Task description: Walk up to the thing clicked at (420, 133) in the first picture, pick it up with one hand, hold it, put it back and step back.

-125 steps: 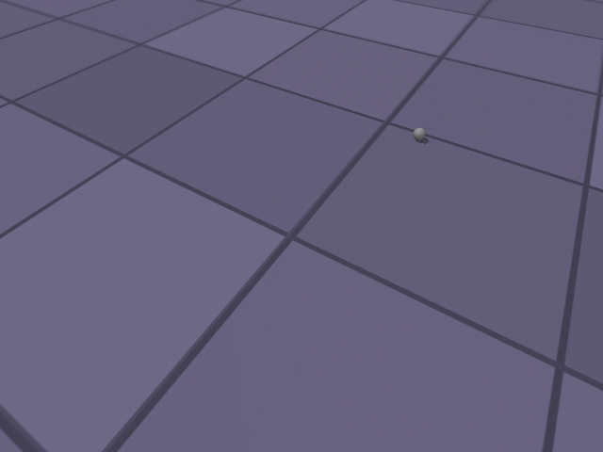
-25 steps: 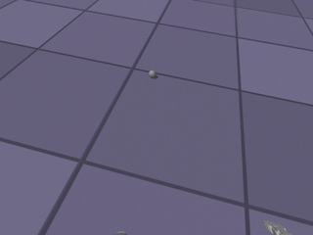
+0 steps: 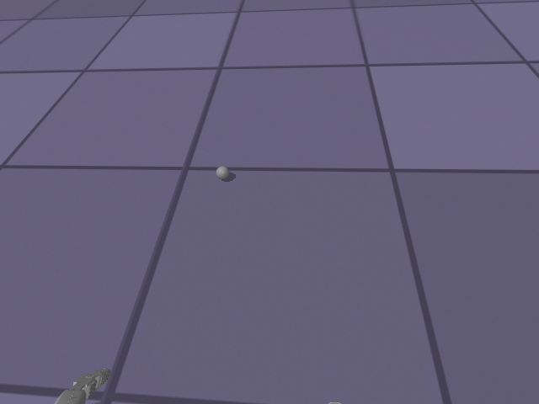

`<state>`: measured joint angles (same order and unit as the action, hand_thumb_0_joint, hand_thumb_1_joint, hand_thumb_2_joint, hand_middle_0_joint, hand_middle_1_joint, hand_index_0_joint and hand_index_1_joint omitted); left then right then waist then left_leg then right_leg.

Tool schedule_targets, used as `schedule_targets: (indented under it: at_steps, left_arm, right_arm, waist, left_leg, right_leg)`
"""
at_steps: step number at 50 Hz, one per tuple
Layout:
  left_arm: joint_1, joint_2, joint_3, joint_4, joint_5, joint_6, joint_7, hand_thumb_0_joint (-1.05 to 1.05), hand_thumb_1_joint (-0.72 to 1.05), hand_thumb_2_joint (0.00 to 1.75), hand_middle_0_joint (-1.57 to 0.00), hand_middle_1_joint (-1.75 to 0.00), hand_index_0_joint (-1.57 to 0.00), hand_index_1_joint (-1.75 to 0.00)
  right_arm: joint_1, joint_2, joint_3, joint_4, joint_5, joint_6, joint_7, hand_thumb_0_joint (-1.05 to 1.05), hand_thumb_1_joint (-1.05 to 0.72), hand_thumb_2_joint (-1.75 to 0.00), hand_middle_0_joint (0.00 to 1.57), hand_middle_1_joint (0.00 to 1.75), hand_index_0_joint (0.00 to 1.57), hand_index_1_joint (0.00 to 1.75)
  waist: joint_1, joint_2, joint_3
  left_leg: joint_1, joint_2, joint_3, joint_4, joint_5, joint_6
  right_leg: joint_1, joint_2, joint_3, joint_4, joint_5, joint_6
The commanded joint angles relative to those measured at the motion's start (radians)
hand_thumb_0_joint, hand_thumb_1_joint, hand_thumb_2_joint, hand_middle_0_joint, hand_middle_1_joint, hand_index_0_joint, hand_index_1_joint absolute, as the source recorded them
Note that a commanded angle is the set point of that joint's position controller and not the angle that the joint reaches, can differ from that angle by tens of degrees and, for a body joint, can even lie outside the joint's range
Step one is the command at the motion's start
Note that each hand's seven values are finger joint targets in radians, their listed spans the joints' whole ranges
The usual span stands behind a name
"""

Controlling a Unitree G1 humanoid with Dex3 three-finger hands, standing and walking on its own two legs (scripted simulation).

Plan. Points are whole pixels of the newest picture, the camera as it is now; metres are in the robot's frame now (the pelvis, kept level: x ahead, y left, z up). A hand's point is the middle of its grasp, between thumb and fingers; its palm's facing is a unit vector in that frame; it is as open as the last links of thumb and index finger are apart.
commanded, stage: walk up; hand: left
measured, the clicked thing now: (222, 172) +1.30 +0.28 -0.72
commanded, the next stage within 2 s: none
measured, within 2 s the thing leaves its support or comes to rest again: neither
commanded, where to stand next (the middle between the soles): +0.94 +0.04 m, yaw +0 degrees
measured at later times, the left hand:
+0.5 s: hand (100, 353) +0.26 +0.33 -0.15, palm faces -0.04 -0.93 -0.35, open 7.4 cm
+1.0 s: hand (158, 206) +0.57 +0.27 -0.11, palm faces -0.06 -0.92 -0.40, open 7.3 cm
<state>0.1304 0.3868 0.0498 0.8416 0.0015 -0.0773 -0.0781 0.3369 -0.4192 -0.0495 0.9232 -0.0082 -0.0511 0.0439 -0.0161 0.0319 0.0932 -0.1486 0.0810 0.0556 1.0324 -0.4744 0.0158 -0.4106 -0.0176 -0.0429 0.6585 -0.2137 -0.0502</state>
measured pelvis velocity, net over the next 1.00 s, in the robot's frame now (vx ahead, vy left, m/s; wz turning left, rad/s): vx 0.45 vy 0.01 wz -0.03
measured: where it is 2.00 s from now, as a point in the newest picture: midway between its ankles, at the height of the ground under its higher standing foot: (275, 260)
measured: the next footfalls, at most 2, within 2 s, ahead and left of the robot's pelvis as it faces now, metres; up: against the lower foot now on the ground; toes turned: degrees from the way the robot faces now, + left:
left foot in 0.40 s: +0.36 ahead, +0.16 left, +0.00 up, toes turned +4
right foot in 0.90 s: +0.57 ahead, -0.10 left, +0.00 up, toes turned -6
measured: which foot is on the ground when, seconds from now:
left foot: up 0.00-0.38, down 0.40-0.94, up 0.96-1.00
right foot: down 0.00-0.44, up 0.46-0.88, down 0.90-1.00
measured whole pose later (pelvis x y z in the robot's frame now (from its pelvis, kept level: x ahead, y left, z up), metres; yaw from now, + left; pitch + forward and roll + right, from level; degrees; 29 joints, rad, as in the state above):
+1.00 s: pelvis +0.45 +0.01 +0.01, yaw -2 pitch -3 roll +1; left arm 0.19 0.38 0.05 0.87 0.01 -0.09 -0.05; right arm 0.35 -0.41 -0.05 0.89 -0.01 -0.04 0.04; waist -0.01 0.04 0.11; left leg -0.21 0.02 0.03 0.97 -0.48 0.04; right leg -0.36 -0.04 -0.06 0.60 -0.19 -0.03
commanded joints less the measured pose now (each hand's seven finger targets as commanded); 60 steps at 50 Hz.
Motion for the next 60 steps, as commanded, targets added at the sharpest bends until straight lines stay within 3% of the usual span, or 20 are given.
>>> schedule_targets:
  at_steps: [1, 4, 11, 17, 19, 20, 21, 22, 23, 25, 28, 35, 40, 43, 45, 47, 48, 53, 56, 60]
  left_arm:
    - [0.16, 0.311, 0.089, -0.021, -0.032, -0.014, 0.055, 0.0, 0.9, 0.9, -0.2, -0.3, -0.2, -0.3]
    - [0.134, 0.264, 0.073, -0.028, -0.018, -0.033, 0.051, 0.0, 0.9, 0.9, -0.2, -0.3, -0.2, -0.3]
    - [0.161, 0.292, 0.086, -0.054, 0.002, -0.053, 0.047, 0.0, 0.9, 0.9, -0.2, -0.3, -0.2, -0.3]
    - [0.201, 0.301, 0.08, -0.037, 0.001, -0.04, 0.049, 0.0, 0.9, 0.9, -0.2, -0.3, -0.2, -0.3]
    - [0.182, 0.296, 0.07, -0.053, 0.002, -0.036, 0.053, 0.0, 0.9, 0.9, -0.2, -0.3, -0.2, -0.3]
    - [0.213, 0.25, 0.052, -0.06, -0.003, -0.033, 0.056, 0.0, 0.9, 0.9, -0.2, -0.3, -0.2, -0.3]
    - [0.263, 0.166, 0.023, -0.068, -0.018, -0.03, 0.057, 0.0, 0.9, 0.9, -0.2, -0.3, -0.2, -0.3]
    - [0.291, 0.213, 0.038, -0.05, -0.027, -0.021, 0.068, 0.0, 0.9, 0.9, -0.2, -0.3, -0.2, -0.3]
    - [0.253, 0.272, 0.041, -0.031, -0.011, -0.016, 0.077, 0.0, 0.9, 0.9, -0.2, -0.3, -0.2, -0.3]
    - [0.21, 0.275, 0.037, -0.019, -0.013, -0.023, 0.067, 0.0, 0.9, 0.9, -0.2, -0.3, -0.2, -0.3]
    - [0.273, 0.24, 0.041, 0.018, -0.019, -0.002, 0.043, 0.0, 0.9, 0.9, -0.2, -0.3, -0.2, -0.3]
    - [0.112, 0.218, 0.05, -0.019, 0.006, 0.012, 0.009, 0.0, 0.9, 0.9, -0.2, -0.3, -0.2, -0.3]
    - [0.023, 0.185, 0.05, -0.028, 0.006, -0.003, 0.004, 0.0, 0.9, 0.9, -0.2, -0.3, -0.2, -0.3]
    - [0.094, 0.188, 0.056, 0.001, 0.005, -0.012, 0.016, 0.0, 0.9, 0.9, -0.2, -0.3, -0.2, -0.3]
    - [0.23, 0.248, 0.082, 0.042, 0.012, -0.027, 0.034, 0.0, 0.9, 0.9, -0.2, -0.3, -0.2, -0.3]
    - [0.321, 0.368, 0.111, 0.025, 0.012, -0.033, 0.053, 0.0, 0.9, 0.9, -0.2, -0.3, -0.2, -0.3]
    - [0.284, 0.367, 0.109, 0.024, -0.007, -0.026, 0.056, 0.0, 0.9, 0.9, -0.2, -0.3, -0.2, -0.3]
    - [0.142, 0.258, 0.066, -0.015, -0.012, -0.03, 0.063, 0.0, 0.9, 0.9, -0.2, -0.3, -0.2, -0.3]
    - [0.148, 0.255, 0.066, -0.039, -0.004, -0.039, 0.059, 0.0, 0.9, 0.9, -0.2, -0.3, -0.2, -0.3]
    - [0.151, 0.28, 0.082, -0.065, 0.01, -0.038, 0.054, 0.0, 0.9, 0.9, -0.2, -0.3, -0.2, -0.3]
  right_arm:
    - [0.015, -0.199, -0.047, -0.084, 0.031, -0.032, -0.022, 0.0, -0.9, -0.9, 0.2, 0.3, 0.2, 0.3]
    - [0.043, -0.179, -0.047, -0.083, 0.009, -0.012, -0.005, 0.0, -0.9, -0.9, 0.2, 0.3, 0.2, 0.3]
    - [-0.137, -0.172, -0.065, -0.137, -0.016, -0.007, 0.033, 0.0, -0.9, -0.9, 0.2, 0.3, 0.2, 0.3]
    - [-0.204, -0.158, -0.072, -0.143, -0.014, -0.035, 0.041, 0.0, -0.9, -0.9, 0.2, 0.3, 0.2, 0.3]
    - [-0.061, -0.193, -0.089, -0.096, -0.016, -0.041, 0.032, 0.0, -0.9, -0.9, 0.2, 0.3, 0.2, 0.3]
    - [0.069, -0.245, -0.108, -0.062, -0.033, -0.049, 0.02, 0.0, -0.9, -0.9, 0.2, 0.3, 0.2, 0.3]
    - [0.162, -0.322, -0.134, -0.059, -0.05, -0.053, 0.009, 0.0, -0.9, -0.9, 0.2, 0.3, 0.2, 0.3]
    - [0.141, -0.345, -0.135, -0.083, -0.025, -0.054, 0.003, 0.0, -0.9, -0.9, 0.2, 0.3, 0.2, 0.3]
    - [0.104, -0.334, -0.14, -0.086, -0.001, -0.049, 0.003, 0.0, -0.9, -0.9, 0.2, 0.3, 0.2, 0.3]
    - [0.022, -0.262, -0.1, -0.118, 0.013, -0.045, -0.008, 0.0, -0.9, -0.9, 0.2, 0.3, 0.2, 0.3]
    - [-0.059, -0.221, -0.074, -0.128, 0.02, -0.058, -0.01, 0.0, -0.9, -0.9, 0.2, 0.3, 0.2, 0.3]
    - [-0.02, -0.251, -0.081, -0.137, 0.01, -0.066, -0.002, 0.0, -0.9, -0.9, 0.2, 0.3, 0.2, 0.3]
    - [-0.004, -0.24, -0.079, -0.137, 0.01, -0.057, -0.002, 0.0, -0.9, -0.9, 0.2, 0.3, 0.2, 0.3]
    - [-0.012, -0.239, -0.081, -0.15, 0.01, -0.044, -0.011, 0.0, -0.9, -0.9, 0.2, 0.3, 0.2, 0.3]
    - [0.036, -0.182, -0.057, -0.157, 0.009, -0.04, -0.011, 0.0, -0.9, -0.9, 0.2, 0.3, 0.2, 0.3]
    - [0.109, -0.134, -0.031, -0.164, 0.015, -0.035, -0.01, 0.0, -0.9, -0.9, 0.2, 0.3, 0.2, 0.3]
    - [0.069, -0.238, -0.053, -0.137, 0.009, -0.027, -0.023, 0.0, -0.9, -0.9, 0.2, 0.3, 0.2, 0.3]
    - [0.077, -0.176, -0.048, -0.084, 0.02, -0.006, -0.007, 0.0, -0.9, -0.9, 0.2, 0.3, 0.2, 0.3]
    - [0.066, -0.168, -0.057, -0.081, 0.009, 0.007, 0.007, 0.0, -0.9, -0.9, 0.2, 0.3, 0.2, 0.3]
    - [-0.045, -0.179, -0.069, -0.11, -0.009, 0.005, 0.024, 0.0, -0.9, -0.9, 0.2, 0.3, 0.2, 0.3]
  waist:
    - [0.053, -0.137, -0.141]
    - [0.014, -0.139, -0.093]
    - [0.051, -0.131, 0.002]
    - [0.061, -0.134, -0.031]
    - [-0.019, -0.039, -0.099]
    - [-0.08, 0.085, -0.179]
    - [-0.107, 0.308, -0.268]
    - [-0.089, 0.259, -0.255]
    - [-0.081, 0.183, -0.214]
    - [-0.04, 0.048, -0.11]
    - [0.023, 0.09, -0.037]
    - [-0.011, 0.102, 0.052]
    - [-0.017, 0.081, 0.019]
    - [0.025, 0.043, -0.061]
    - [0.084, -0.108, -0.193]
    - [0.109, -0.32, -0.254]
    - [0.116, -0.229, -0.218]
    - [0.014, -0.176, -0.041]
    - [0.017, -0.18, -0.024]
    - [0.049, -0.165, 0.023]
  left_leg:
    - [-0.379, 0.019, -0.133, 0.179, 0.144, 0.024]
    - [-0.323, 0.016, -0.092, 0.082, 0.213, 0.015]
    - [-0.408, 0.073, -0.074, -0.26, 0.321, -0.045]
    - [-0.214, 0.01, -0.007, -0.464, 0.345, 0.013]
    - [0.02, -0.034, 0.006, -0.519, 0.325, 0.04]
    - [0.206, -0.01, -0.049, -0.556, 0.265, 0.085]
    - [0.375, 0.214, -0.353, -0.612, 0.158, 0.149]
    - [0.426, 0.349, -0.688, -0.75, 0.06, 0.229]
    - [0.382, 0.374, -0.698, -0.747, 0.048, 0.275]
    - [0.162, 0.277, -0.413, -0.752, 0.321, 0.208]
    - [-0.044, 0.166, -0.18, -0.789, 0.356, 0.147]
    - [-0.033, 0.18, -0.155, -0.883, 0.155, 0.204]
    - [0.01, 0.156, -0.093, -0.775, 0.433, 0.171]
    - [0.019, 0.16, -0.081, -0.626, 0.527, 0.147]
    - [-0.051, 0.059, 0.001, -0.3, 0.534, 0.102]
    - [-0.447, -0.123, -0.007, 0.085, -0.046, 0.036]
    - [-0.489, -0.074, -0.067, 0.153, -0.055, 0.035]
    - [-0.337, -0.035, -0.142, 0.053, 0.154, 0.023]
    - [-0.366, -0.043, -0.124, -0.026, 0.241, -0.01]
    - [-0.389, 0.005, -0.109, -0.227, 0.265, -0.037]
  right_leg:
    - [0.397, -0.242, 0.368, -0.319, 0.299, -0.116]
    - [0.265, -0.168, 0.201, -0.34, 0.388, -0.115]
    - [0.21, -0.211, 0.195, -0.468, -0.048, -0.165]
    - [0.242, -0.212, 0.148, -0.329, 0.158, -0.137]
    - [0.176, -0.176, 0.119, -0.133, 0.251, -0.107]
    - [0.095, -0.109, 0.068, 0.123, 0.281, -0.069]
    - [-0.095, -0.006, 0.006, 0.397, -0.009, -0.014]
    - [-0.267, 0.095, 0.041, 0.497, -0.313, -0.006]
    - [-0.302, 0.019, 0.113, 0.569, -0.3, -0.02]
    - [-0.2, -0.02, 0.181, 0.547, -0.187, -0.004]
    - [-0.083, -0.05, 0.109, 0.438, -0.085, 0.019]
    - [-0.164, -0.108, 0.05, 0.139, 0.037, 0.064]
    - [-0.038, -0.076, 0.012, -0.081, 0.131, 0.035]
    - [0.143, -0.043, -0.007, -0.144, 0.128, 0.02]
    - [0.418, -0.024, -0.002, -0.219, 0.066, -0.016]
    - [0.67, -0.409, 0.625, -0.345, -0.091, -0.157]
    - [0.624, -0.447, 0.703, -0.353, -0.066, -0.233]
    - [0.233, -0.209, 0.189, -0.381, 0.161, -0.112]
    - [0.215, -0.204, 0.128, -0.42, 0.136, -0.138]
    - [0.188, -0.25, 0.141, -0.477, -0.172, -0.168]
